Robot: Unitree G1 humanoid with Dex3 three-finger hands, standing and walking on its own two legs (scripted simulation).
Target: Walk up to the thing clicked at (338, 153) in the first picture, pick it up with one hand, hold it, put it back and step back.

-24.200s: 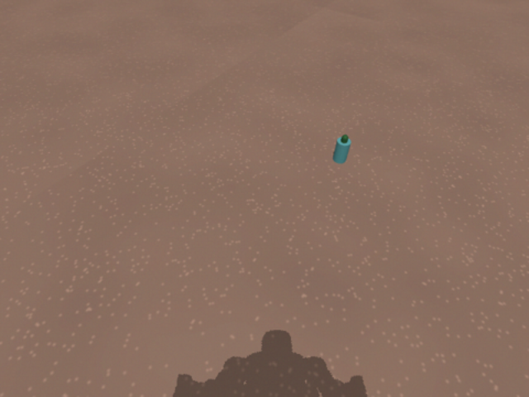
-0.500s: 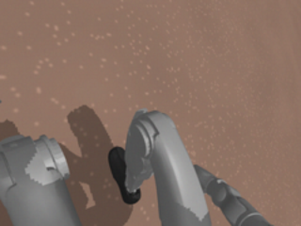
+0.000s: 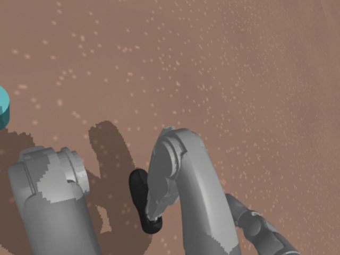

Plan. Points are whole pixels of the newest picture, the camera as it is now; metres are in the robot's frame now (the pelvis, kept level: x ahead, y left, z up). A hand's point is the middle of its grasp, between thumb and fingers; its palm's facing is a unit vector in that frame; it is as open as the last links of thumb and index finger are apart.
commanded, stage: rise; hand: left
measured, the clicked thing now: out of the picture +0.43 +0.27 -0.21
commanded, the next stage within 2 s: home in 0.18 s
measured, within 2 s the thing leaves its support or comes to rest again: neither
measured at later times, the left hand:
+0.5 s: hand out of the picture +0.35 +0.43 -0.01, palm faces +0.40 -0.81 -0.43, open 17.4 cm
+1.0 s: hand out of the picture +0.26 +0.30 +0.19, palm faces +0.34 -0.84 -0.42, open 17.3 cm
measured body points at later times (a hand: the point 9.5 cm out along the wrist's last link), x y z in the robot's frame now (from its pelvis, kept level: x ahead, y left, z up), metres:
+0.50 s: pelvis +0.01 -0.01 +0.06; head +0.19 +0.11 +0.46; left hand +0.32 +0.47 +0.01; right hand +0.18 -0.24 -0.04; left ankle +0.08 +0.12 -0.26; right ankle +0.14 -0.13 -0.26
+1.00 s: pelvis +0.05 -0.02 +0.28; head +0.19 +0.04 +0.71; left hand +0.24 +0.35 +0.21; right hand +0.29 -0.23 +0.18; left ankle +0.08 +0.12 -0.26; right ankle +0.14 -0.14 -0.26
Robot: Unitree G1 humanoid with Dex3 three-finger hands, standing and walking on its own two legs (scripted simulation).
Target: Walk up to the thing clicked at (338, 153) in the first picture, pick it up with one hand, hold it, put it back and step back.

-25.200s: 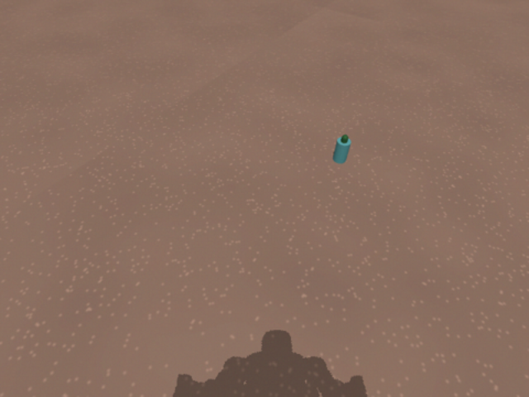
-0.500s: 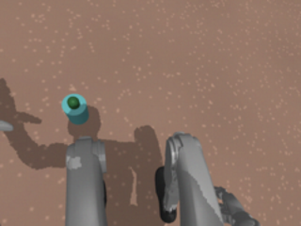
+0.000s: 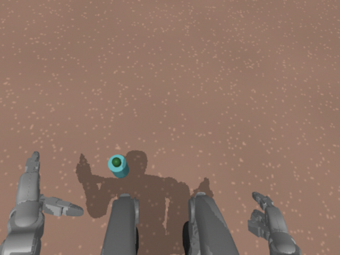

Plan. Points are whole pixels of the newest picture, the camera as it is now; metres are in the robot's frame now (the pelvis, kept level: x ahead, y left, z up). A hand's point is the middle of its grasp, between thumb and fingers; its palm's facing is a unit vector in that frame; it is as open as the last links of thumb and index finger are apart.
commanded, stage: home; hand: left
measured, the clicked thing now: (118, 165) +0.43 +0.19 -0.49
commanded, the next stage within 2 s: none
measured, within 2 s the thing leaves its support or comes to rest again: neither
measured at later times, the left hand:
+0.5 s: hand (51, 204) +0.23 +0.20 +0.08, palm faces +0.14 -0.94 -0.31, open 17.6 cm
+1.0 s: hand (54, 213) +0.21 +0.19 +0.09, palm faces +0.15 -0.95 -0.29, open 17.5 cm
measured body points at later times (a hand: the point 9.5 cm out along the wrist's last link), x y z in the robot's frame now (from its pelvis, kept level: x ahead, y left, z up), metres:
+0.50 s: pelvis +0.06 +0.01 +0.13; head +0.08 +0.01 +0.58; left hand +0.22 +0.25 +0.10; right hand +0.22 -0.23 +0.06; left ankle +0.05 +0.13 -0.54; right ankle +0.06 -0.13 -0.54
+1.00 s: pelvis +0.05 +0.00 +0.14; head +0.08 +0.01 +0.59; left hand +0.20 +0.24 +0.11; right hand +0.22 -0.23 +0.07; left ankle +0.05 +0.13 -0.54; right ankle +0.06 -0.13 -0.54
